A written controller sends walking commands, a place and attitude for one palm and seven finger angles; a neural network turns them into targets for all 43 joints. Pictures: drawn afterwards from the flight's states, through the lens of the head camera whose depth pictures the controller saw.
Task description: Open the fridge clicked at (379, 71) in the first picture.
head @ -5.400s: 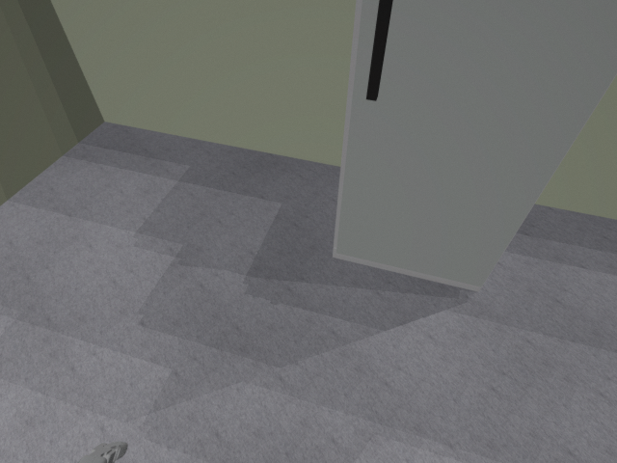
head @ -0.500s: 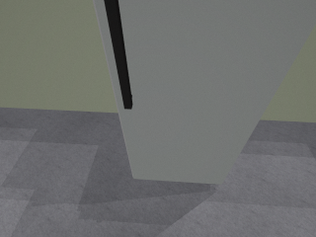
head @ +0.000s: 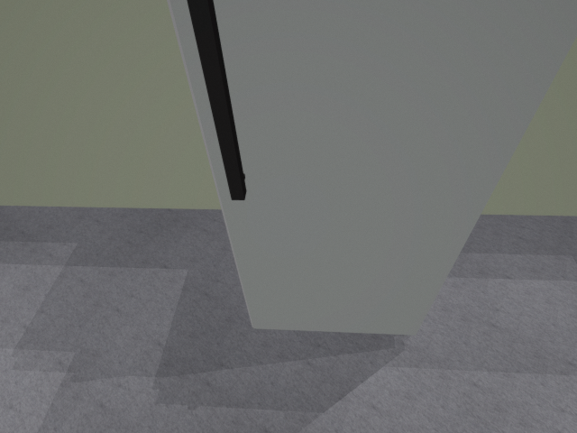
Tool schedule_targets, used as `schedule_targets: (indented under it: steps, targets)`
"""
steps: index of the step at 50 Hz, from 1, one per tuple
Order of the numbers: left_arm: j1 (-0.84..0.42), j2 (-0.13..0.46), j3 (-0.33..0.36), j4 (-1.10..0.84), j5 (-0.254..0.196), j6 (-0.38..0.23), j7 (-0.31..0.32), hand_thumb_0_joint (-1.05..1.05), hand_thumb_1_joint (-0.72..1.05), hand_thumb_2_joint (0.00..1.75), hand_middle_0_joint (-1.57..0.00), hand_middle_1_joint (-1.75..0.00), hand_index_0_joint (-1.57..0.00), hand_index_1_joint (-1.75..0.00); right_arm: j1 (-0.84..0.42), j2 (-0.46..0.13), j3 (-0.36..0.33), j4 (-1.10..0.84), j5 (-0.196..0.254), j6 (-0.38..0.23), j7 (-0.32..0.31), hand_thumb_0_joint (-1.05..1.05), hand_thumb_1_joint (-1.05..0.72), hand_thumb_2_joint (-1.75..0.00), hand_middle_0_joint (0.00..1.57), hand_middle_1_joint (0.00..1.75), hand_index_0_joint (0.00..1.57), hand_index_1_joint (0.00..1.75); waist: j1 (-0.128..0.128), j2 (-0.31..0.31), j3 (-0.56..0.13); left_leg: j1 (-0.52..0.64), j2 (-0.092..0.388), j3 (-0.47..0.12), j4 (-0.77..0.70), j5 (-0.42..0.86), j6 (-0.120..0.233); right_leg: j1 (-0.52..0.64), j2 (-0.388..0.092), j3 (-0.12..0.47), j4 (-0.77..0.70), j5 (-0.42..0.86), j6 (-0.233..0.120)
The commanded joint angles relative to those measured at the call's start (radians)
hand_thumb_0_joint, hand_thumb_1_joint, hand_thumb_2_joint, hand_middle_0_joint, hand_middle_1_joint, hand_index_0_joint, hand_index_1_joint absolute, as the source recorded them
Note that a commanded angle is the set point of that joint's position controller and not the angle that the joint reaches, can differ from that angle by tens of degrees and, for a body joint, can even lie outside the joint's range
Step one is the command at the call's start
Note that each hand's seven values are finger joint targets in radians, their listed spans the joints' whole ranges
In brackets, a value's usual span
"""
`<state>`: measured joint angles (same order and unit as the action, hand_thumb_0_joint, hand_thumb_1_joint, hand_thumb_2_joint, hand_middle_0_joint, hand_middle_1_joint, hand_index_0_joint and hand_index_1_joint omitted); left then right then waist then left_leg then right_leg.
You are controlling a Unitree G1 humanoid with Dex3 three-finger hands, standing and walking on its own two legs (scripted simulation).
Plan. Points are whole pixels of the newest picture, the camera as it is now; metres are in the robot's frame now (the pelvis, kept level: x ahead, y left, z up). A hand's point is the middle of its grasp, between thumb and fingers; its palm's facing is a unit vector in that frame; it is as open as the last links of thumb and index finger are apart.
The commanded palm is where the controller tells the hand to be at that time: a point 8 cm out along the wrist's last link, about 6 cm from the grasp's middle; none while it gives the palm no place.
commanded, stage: look again from close up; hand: left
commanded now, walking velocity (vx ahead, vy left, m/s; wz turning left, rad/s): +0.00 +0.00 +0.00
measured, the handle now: (220, 81) +0.55 +0.12 +0.23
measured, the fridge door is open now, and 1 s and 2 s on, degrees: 0 0 0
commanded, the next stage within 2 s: raise the hand to about handle height in 1.00 s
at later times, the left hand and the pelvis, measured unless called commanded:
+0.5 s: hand out of the picture +0.06 +0.16 -0.17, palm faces +0.01 -0.98 -0.22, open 7.3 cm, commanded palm none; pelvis +0.02 -0.03 +0.00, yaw +0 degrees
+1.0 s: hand out of the picture +0.05 +0.15 -0.16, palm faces +0.02 -0.97 -0.24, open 7.3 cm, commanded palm none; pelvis +0.02 -0.04 +0.01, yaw +0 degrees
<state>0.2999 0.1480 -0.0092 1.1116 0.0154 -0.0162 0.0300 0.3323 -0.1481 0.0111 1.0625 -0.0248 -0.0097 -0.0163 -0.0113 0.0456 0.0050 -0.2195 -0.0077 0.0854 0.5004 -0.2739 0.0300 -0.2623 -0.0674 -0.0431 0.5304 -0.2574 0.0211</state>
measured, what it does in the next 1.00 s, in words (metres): stands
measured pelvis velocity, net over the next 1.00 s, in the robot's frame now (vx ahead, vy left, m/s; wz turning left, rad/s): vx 0.02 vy -0.04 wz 0.00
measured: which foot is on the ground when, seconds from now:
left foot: down 0.00-1.00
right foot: down 0.00-1.00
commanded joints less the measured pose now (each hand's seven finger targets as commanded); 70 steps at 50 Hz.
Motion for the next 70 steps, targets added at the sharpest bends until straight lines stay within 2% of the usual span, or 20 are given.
schedule_targets:
  steps: [1,4,11,16,41,54,55,56,57,58,59,60,61,62,64,65,67,68,69,70]
  targets:
    - [0.030,0.106,0.016,-0.046,0.001,-0.018,0.005,0.00,0.90,0.90,-0.20,-0.30,-0.20,-0.30,0.028,-0.113,-0.021,-0.051,0.008,-0.032,-0.003,0.00,-0.90,-0.90,0.20,0.30,0.20,0.30,0.014,-0.076,0.072,-0.079,0.110,-0.134,-0.169,-0.004,0.013,0.011,-0.035,0.071,-0.095,0.016,-0.053]
    - [0.021,0.119,0.019,-0.049,-0.001,-0.021,0.006,0.00,0.90,0.90,-0.20,-0.30,-0.20,-0.30,0.036,-0.118,-0.021,-0.035,0.009,-0.034,-0.004,0.00,-0.90,-0.90,0.20,0.30,0.20,0.30,0.007,-0.106,0.069,-0.033,0.107,-0.118,-0.153,0.071,0.010,0.002,-0.043,0.081,-0.107,0.047,-0.053]
    - [0.010,0.151,0.027,-0.051,-0.001,-0.024,0.005,0.00,0.90,0.90,-0.20,-0.30,-0.20,-0.30,-0.002,-0.136,-0.020,-0.019,0.010,-0.039,-0.008,0.00,-0.90,-0.90,0.20,0.30,0.20,0.30,0.013,-0.047,0.035,0.010,0.112,-0.097,-0.141,0.170,0.005,0.050,-0.052,0.083,-0.103,0.171,-0.058]
    - [-0.006,0.169,0.032,-0.052,-0.001,-0.026,0.004,0.00,0.90,0.90,-0.20,-0.30,-0.20,-0.30,-0.027,-0.143,-0.024,-0.013,0.009,-0.037,-0.011,0.00,-0.90,-0.90,0.20,0.30,0.20,0.30,0.013,-0.046,0.019,0.035,0.114,-0.086,-0.127,0.204,-0.003,0.072,-0.059,0.087,-0.106,0.251,-0.063]
    - [-0.054,0.199,0.041,-0.058,-0.002,-0.023,-0.001,0.00,0.90,0.90,-0.20,-0.30,-0.20,-0.30,-0.071,-0.160,-0.027,0.014,0.008,-0.027,-0.012,0.00,-0.90,-0.90,0.20,0.30,0.20,0.30,0.017,-0.055,0.002,0.068,0.123,-0.080,-0.142,0.198,-0.020,0.115,-0.062,0.089,-0.154,0.278,-0.070]
    - [-0.057,0.197,0.040,-0.050,-0.003,-0.021,-0.003,0.00,0.90,0.90,-0.20,-0.30,-0.20,-0.30,-0.070,-0.160,-0.024,0.026,0.007,-0.026,-0.012,0.00,-0.90,-0.90,0.20,0.30,0.20,0.30,0.019,-0.044,0.021,0.062,0.127,-0.083,-0.165,0.177,-0.021,0.105,-0.059,0.090,-0.172,0.220,-0.071]
    - [-0.002,0.303,0.034,-0.107,0.015,-0.038,0.002,0.00,0.90,0.90,-0.20,-0.30,-0.20,-0.30,-0.106,-0.226,-0.038,-0.086,0.002,-0.030,-0.008,0.00,-0.90,-0.90,0.20,0.30,0.20,0.30,0.004,-0.086,0.086,0.036,0.086,-0.102,-0.079,0.289,-0.021,0.108,-0.053,0.070,-0.149,0.484,-0.062]
    - [-0.751,0.447,0.276,-1.443,-0.167,-0.208,0.006,0.00,0.88,0.89,-0.20,-0.32,-0.20,-0.32,-0.115,-0.270,-0.043,-0.376,0.058,-0.178,-0.043,0.00,-0.90,-0.90,0.20,0.30,0.20,0.30,-0.057,0.198,-0.485,0.261,0.002,-0.021,-0.055,0.416,0.006,0.182,0.016,0.084,-0.074,0.497,-0.043]
    - [-0.156,0.325,0.195,-1.194,-0.146,-0.139,0.033,0.00,0.85,0.88,-0.20,-0.33,-0.20,-0.33,-0.105,-0.218,-0.024,-0.336,0.050,-0.245,-0.071,0.00,-0.90,-0.90,0.20,0.30,0.20,0.30,0.031,0.263,-0.408,0.273,0.034,0.006,-0.085,0.497,-0.015,0.154,0.031,0.008,-0.029,0.299,-0.054]
    - [-0.075,0.161,0.119,-0.956,-0.166,-0.103,0.061,0.00,0.83,0.87,-0.21,-0.34,-0.21,-0.34,-0.163,-0.204,-0.019,-0.252,0.060,-0.260,-0.077,0.00,-0.90,-0.90,0.20,0.30,0.20,0.30,0.000,0.115,-0.192,0.174,0.045,0.000,-0.077,0.359,-0.019,0.060,0.042,-0.015,-0.076,0.237,-0.048]
    - [-0.023,0.080,0.067,-1.028,-0.197,-0.076,0.048,0.00,0.81,0.86,-0.21,-0.36,-0.21,-0.36,-0.155,-0.208,-0.034,-0.315,0.080,-0.278,-0.065,0.00,-0.90,-0.90,0.20,0.30,0.20,0.30,-0.023,0.017,-0.049,0.078,0.039,-0.040,-0.098,0.227,-0.006,0.020,0.032,-0.020,-0.096,0.161,-0.040]
    - [-0.009,0.055,0.076,-1.024,-0.202,-0.082,0.028,0.00,0.78,0.85,-0.21,-0.37,-0.21,-0.37,-0.155,-0.221,-0.044,-0.358,0.079,-0.298,-0.064,0.00,-0.90,-0.90,0.20,0.30,0.20,0.30,-0.047,-0.106,0.072,-0.003,0.034,-0.059,-0.085,0.145,0.003,-0.042,0.035,-0.033,-0.100,0.089,-0.035]
    - [-0.069,0.108,0.110,-1.103,-0.206,-0.146,0.010,0.00,0.76,0.84,-0.21,-0.39,-0.21,-0.39,-0.132,-0.235,-0.057,-0.388,0.067,-0.326,-0.059,0.00,-0.90,-0.90,0.20,0.30,0.20,0.30,-0.045,-0.177,0.019,-0.026,0.024,-0.066,-0.036,0.104,0.006,-0.084,0.027,-0.026,-0.075,0.029,-0.029]
    - [-0.002,0.158,0.183,-1.079,-0.202,-0.196,-0.009,0.00,0.74,0.83,-0.21,-0.40,-0.21,-0.40,-0.128,-0.229,-0.074,-0.397,0.054,-0.339,-0.058,0.00,-0.90,-0.90,0.20,0.30,0.20,0.30,-0.005,-0.205,-0.026,-0.068,0.011,-0.061,0.006,0.087,0.005,-0.100,0.033,-0.015,-0.046,-0.009,-0.025]
    - [0.206,0.118,0.213,-0.973,-0.229,-0.284,-0.082,0.00,0.69,0.81,-0.22,-0.43,-0.22,-0.43,-0.163,-0.216,-0.088,-0.446,0.042,-0.353,-0.039,0.00,-0.90,-0.90,0.20,0.30,0.20,0.30,0.051,-0.290,-0.049,-0.206,0.000,-0.063,0.093,0.053,-0.009,-0.140,0.028,0.006,0.031,-0.032,-0.016]
    - [0.301,0.118,0.242,-0.913,-0.243,-0.335,-0.133,0.00,0.67,0.80,-0.22,-0.45,-0.22,-0.45,-0.165,-0.211,-0.093,-0.473,0.046,-0.359,-0.023,0.00,-0.90,-0.90,0.20,0.30,0.20,0.30,0.081,-0.249,-0.054,-0.258,-0.007,-0.063,0.135,0.060,-0.016,-0.133,0.021,0.026,0.077,0.005,-0.025]
    - [0.304,0.113,0.254,-0.915,-0.283,-0.458,-0.243,0.00,0.62,0.78,-0.22,-0.48,-0.22,-0.48,-0.200,-0.220,-0.097,-0.498,0.033,-0.364,0.004,0.00,-0.90,-0.90,0.20,0.30,0.20,0.30,0.079,-0.233,-0.062,-0.400,-0.016,-0.062,0.260,0.027,-0.035,-0.204,0.007,0.050,0.199,0.052,-0.028]
    - [0.291,0.148,0.290,-0.925,-0.292,-0.514,-0.301,0.00,0.60,0.77,-0.22,-0.50,-0.22,-0.50,-0.205,-0.224,-0.104,-0.517,0.033,-0.368,0.015,0.00,-0.90,-0.90,0.20,0.30,0.20,0.30,0.082,-0.217,-0.103,-0.449,-0.019,-0.064,0.313,0.012,-0.039,-0.216,0.000,0.073,0.245,0.064,-0.032]
    - [0.266,0.184,0.303,-0.964,-0.293,-0.563,-0.361,0.00,0.57,0.76,-0.22,-0.51,-0.22,-0.51,-0.214,-0.232,-0.107,-0.541,0.032,-0.373,0.024,0.00,-0.90,-0.90,0.20,0.30,0.20,0.30,0.077,-0.139,-0.135,-0.473,-0.023,-0.061,0.358,0.009,-0.038,-0.237,0.000,0.088,0.285,0.064,-0.041]
    - [0.265,0.235,0.341,-0.995,-0.294,-0.573,-0.400,0.00,0.55,0.75,-0.22,-0.53,-0.22,-0.53,-0.207,-0.237,-0.113,-0.564,0.036,-0.374,0.030,0.00,-0.90,-0.90,0.20,0.30,0.20,0.30,0.089,-0.081,-0.172,-0.479,-0.027,-0.052,0.387,0.011,-0.033,-0.234,-0.002,0.110,0.303,0.050,-0.050]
